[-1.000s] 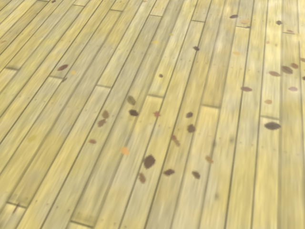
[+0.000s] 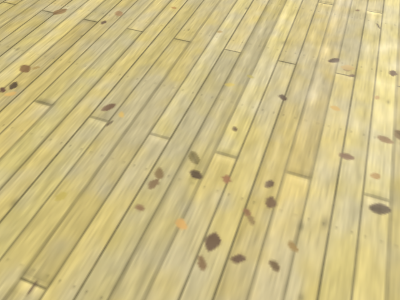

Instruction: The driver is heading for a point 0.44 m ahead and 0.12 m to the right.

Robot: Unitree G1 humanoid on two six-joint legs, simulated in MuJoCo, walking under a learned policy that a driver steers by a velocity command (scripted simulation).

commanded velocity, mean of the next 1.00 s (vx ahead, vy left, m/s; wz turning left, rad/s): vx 0.00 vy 0.00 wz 0.00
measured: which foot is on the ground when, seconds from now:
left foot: down 0.00-1.00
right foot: down 0.00-1.00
